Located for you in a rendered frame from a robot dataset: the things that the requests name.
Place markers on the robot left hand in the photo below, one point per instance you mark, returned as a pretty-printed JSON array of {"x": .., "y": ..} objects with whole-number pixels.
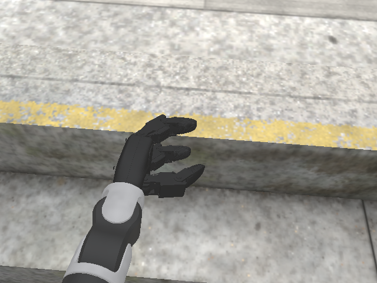
[{"x": 140, "y": 156}]

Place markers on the left robot forearm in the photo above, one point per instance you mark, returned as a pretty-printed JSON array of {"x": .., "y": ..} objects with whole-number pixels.
[{"x": 104, "y": 254}]

